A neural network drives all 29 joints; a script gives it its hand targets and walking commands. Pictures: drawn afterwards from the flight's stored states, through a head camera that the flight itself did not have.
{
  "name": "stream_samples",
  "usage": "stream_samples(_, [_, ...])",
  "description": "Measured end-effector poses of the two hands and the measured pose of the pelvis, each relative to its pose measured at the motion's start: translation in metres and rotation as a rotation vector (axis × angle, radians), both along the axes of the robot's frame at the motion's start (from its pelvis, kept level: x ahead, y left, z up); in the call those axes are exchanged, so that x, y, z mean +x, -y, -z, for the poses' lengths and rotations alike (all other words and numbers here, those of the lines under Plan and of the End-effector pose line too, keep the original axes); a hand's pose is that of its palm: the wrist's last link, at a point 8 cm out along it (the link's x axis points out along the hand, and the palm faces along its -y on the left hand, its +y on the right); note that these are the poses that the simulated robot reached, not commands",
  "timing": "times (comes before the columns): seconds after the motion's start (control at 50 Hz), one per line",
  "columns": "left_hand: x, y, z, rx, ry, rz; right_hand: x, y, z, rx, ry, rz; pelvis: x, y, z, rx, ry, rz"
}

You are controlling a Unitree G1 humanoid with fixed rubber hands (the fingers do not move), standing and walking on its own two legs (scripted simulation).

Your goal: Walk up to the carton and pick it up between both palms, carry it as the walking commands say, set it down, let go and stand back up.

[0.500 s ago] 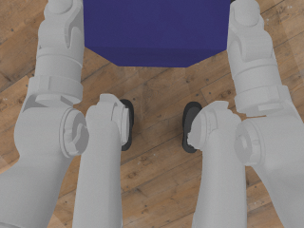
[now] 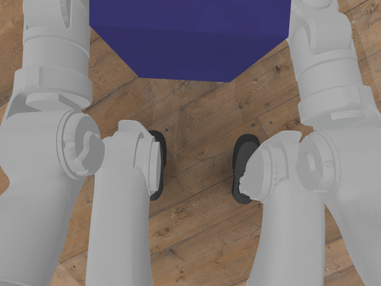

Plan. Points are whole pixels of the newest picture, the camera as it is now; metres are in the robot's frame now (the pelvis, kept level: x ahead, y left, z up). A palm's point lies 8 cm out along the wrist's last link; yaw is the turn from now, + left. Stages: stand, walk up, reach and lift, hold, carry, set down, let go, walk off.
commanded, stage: set down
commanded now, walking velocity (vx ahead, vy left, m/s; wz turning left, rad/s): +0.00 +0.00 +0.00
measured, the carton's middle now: out of the picture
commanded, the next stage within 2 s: none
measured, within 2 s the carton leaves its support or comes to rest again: rests again in 1.90 s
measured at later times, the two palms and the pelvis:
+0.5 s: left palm out of the picture +0.56 +0.20 -0.16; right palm out of the picture +0.55 -0.11 -0.18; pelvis +0.00 +0.00 -0.01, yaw +0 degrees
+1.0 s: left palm out of the picture +0.56 +0.20 -0.17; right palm out of the picture +0.56 -0.11 -0.18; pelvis +0.00 +0.00 -0.02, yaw +0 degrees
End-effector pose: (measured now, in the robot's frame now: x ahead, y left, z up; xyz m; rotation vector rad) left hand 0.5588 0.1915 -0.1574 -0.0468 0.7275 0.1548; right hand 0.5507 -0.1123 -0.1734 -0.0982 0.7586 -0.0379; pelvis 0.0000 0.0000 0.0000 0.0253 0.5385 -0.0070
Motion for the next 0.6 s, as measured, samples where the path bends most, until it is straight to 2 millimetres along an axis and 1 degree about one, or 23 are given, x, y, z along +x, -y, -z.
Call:
stream_samples(0.44, [0.001, -0.002, 0.002, 0.010, 0.000, 0.015, 0.004, 0.000, 0.002, 0.033, -0.003, -0.007, 0.001, 0.001, 0.009, -0.002, -0.017, -0.002])
stream_samples(0.6, [0.000, -0.006, 0.006, -0.006, 0.006, 0.019, 0.004, -0.001, 0.004, 0.060, 0.002, -0.013, 0.001, 0.000, 0.012, -0.005, -0.017, -0.002])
